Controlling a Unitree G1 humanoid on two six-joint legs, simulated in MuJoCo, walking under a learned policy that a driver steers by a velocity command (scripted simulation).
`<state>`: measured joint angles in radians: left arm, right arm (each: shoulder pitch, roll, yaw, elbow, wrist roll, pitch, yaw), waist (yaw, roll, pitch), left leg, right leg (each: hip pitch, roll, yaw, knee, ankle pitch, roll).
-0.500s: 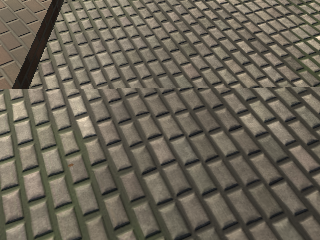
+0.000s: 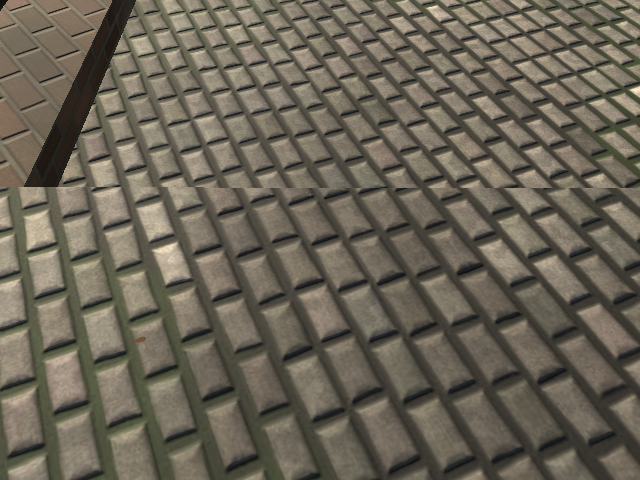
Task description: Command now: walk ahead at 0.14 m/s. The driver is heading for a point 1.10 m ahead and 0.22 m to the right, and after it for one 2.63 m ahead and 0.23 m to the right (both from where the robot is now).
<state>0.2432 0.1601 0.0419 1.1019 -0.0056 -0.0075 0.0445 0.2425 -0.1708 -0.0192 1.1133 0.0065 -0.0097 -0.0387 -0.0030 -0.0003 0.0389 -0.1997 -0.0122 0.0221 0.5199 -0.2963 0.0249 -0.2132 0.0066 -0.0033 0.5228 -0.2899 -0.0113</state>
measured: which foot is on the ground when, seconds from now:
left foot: down 0.00-1.00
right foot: down 0.00-1.00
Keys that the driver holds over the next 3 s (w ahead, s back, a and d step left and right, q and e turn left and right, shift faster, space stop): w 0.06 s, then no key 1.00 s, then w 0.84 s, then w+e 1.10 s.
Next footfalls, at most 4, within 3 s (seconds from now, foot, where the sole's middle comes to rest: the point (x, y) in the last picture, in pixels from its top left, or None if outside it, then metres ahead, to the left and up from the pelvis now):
1.44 left None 0.16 0.14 -0.77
1.96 right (371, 465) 0.54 -0.08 -0.77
2.46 left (280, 348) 0.82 0.12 -0.77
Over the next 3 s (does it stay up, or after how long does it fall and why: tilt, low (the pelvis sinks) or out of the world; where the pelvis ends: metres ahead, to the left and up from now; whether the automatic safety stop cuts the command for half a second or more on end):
stays up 0.90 -0.06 -0.01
